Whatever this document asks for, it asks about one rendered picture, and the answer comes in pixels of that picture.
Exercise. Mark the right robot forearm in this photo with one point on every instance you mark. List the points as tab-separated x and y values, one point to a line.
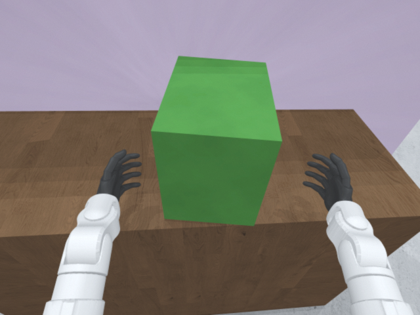
370	280

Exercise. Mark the robot right hand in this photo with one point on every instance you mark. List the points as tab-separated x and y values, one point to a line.
337	182

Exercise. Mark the pedestal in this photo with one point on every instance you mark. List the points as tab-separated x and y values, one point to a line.
51	163

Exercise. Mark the left robot forearm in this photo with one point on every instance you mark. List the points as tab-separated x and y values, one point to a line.
85	261

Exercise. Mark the robot left hand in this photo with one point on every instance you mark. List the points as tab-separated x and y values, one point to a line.
112	179

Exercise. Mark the carton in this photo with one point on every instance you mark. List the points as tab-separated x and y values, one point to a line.
216	138

